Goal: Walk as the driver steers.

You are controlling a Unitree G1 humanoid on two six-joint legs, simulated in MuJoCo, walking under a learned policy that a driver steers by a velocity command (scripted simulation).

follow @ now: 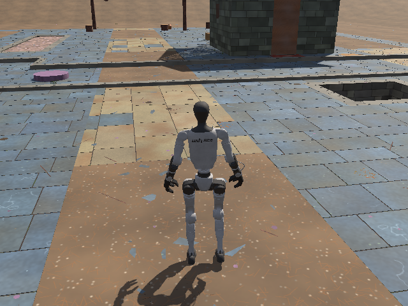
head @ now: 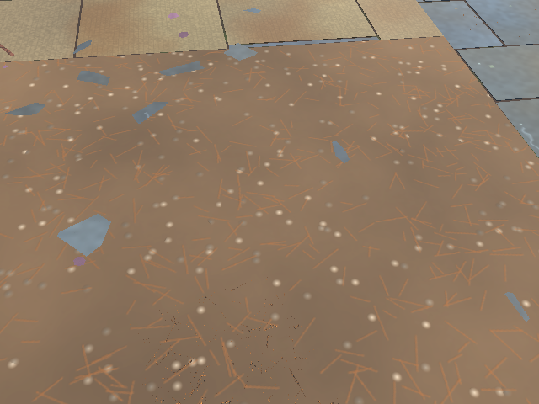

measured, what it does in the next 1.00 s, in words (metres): walks ahead: right foot, then left foot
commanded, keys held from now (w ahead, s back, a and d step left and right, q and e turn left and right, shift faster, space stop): w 0.50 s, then w+q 0.22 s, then q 0.28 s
